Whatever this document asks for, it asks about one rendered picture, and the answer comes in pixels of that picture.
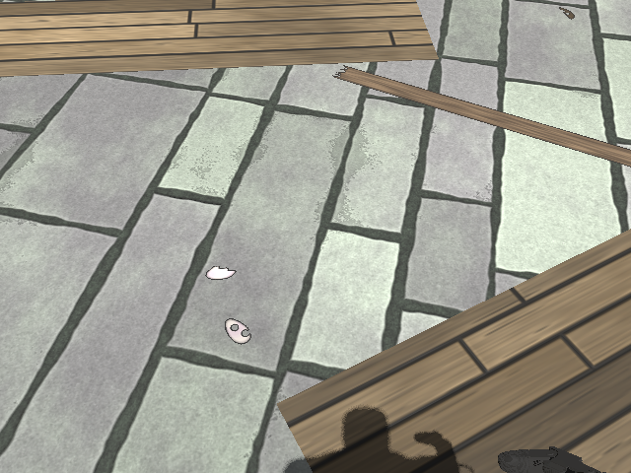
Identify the right robot hand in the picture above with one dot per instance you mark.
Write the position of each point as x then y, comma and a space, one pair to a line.
552, 460

